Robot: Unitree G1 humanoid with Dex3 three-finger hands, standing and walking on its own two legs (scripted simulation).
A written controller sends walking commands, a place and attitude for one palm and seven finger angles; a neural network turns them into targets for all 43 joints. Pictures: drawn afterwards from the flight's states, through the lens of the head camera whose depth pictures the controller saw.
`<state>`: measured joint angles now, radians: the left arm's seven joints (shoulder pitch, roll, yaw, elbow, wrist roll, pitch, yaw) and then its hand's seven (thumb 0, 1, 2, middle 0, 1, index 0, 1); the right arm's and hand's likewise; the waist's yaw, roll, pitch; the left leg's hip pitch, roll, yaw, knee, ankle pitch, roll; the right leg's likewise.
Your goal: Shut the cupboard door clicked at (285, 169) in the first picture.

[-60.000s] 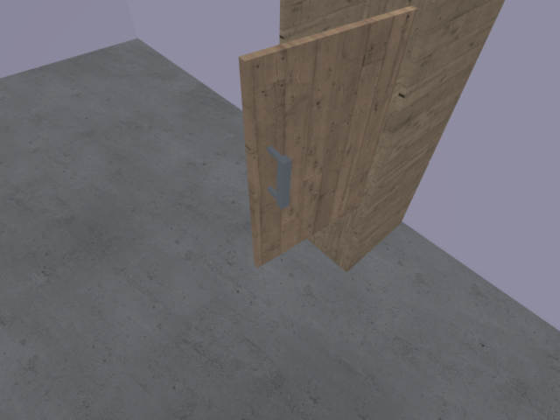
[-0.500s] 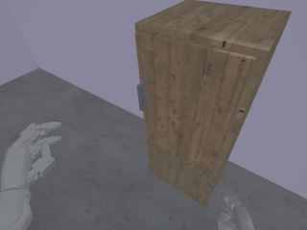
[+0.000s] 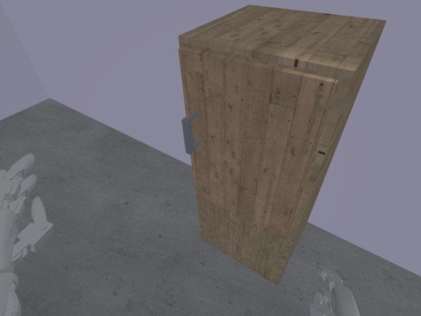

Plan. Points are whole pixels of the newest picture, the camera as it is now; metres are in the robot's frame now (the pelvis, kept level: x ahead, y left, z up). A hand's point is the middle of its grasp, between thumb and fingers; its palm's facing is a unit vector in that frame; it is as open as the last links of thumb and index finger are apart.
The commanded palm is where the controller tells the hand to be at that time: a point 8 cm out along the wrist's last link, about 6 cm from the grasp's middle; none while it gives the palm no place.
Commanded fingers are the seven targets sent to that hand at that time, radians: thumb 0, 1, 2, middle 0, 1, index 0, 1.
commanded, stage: step back with the hand held close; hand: left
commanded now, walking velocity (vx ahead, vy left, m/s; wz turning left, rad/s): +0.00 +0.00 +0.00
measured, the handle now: (192, 133) +0.64 +0.13 +0.00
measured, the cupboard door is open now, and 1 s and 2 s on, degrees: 2 2 2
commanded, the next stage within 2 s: stop stepping back and stand still in 1.28 s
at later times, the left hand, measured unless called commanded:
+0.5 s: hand (30, 231) +0.18 +0.29 +0.16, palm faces +0.37 -0.79 -0.49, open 7.4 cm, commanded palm +0.12 +0.32 +0.17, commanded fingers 0.00 0.90 0.90 -0.20 -0.30 -0.20 -0.30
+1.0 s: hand out of the picture +0.08 +0.29 +0.17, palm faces +0.49 -0.77 -0.40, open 7.4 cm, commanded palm +0.02 +0.33 +0.17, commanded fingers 0.00 0.90 0.90 -0.20 -0.30 -0.20 -0.30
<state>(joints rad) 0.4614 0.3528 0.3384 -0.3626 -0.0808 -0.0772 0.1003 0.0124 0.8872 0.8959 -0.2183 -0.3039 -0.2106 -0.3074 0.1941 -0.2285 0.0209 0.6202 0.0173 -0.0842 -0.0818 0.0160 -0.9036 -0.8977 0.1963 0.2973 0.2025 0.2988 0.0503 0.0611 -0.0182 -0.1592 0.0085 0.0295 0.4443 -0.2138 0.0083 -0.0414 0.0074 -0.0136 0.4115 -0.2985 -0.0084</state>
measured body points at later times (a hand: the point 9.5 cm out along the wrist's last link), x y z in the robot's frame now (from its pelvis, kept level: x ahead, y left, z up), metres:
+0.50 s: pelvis -0.03 +0.02 +0.00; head -0.03 +0.01 +0.44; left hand +0.15 +0.33 +0.19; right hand +0.15 -0.22 -0.09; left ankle +0.02 +0.11 -0.74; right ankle -0.04 -0.11 -0.74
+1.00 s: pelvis -0.10 +0.03 -0.02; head -0.11 +0.04 +0.43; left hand +0.05 +0.33 +0.19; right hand +0.06 -0.22 -0.10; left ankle -0.02 +0.12 -0.74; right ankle -0.04 -0.11 -0.74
